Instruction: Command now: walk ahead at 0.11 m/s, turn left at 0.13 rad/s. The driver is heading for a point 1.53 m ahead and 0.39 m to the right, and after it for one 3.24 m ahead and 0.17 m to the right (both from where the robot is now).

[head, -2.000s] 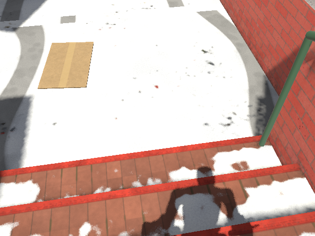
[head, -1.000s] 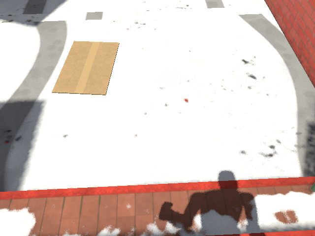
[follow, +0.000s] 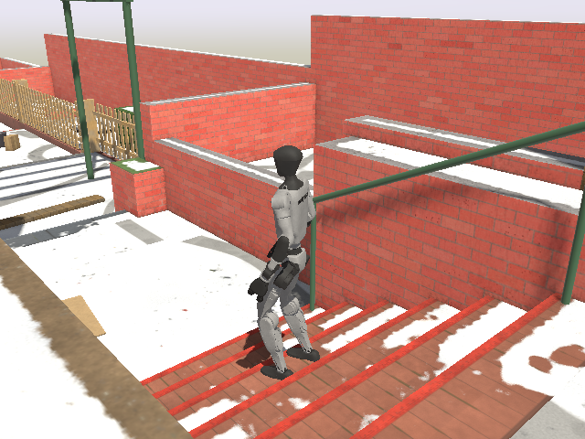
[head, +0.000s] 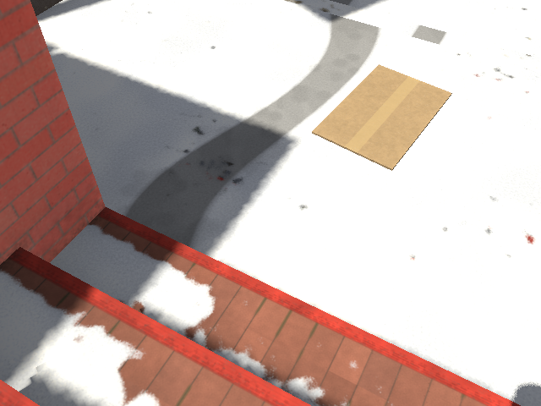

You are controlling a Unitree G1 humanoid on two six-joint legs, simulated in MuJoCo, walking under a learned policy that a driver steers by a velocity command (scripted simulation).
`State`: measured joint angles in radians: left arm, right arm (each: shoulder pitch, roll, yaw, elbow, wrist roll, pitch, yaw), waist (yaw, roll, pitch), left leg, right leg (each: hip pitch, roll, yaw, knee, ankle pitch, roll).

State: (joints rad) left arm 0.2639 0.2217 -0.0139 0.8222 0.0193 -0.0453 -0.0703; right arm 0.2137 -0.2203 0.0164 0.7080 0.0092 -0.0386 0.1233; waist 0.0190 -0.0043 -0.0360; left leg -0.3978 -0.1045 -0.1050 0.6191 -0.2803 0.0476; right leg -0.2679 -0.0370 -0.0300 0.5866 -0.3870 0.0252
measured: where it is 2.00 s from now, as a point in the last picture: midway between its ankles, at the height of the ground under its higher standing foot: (268, 319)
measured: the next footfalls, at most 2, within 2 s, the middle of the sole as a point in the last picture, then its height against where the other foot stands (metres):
right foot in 0.82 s outside the picture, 0.17 m lower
left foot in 1.32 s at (243, 378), level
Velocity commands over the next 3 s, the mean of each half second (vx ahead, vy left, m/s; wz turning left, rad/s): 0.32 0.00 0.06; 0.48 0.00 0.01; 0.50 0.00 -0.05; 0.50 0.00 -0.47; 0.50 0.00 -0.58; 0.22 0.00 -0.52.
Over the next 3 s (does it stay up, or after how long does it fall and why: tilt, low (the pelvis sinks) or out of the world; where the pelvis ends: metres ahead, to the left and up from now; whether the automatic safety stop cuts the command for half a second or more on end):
stays up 1.35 -0.19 -0.52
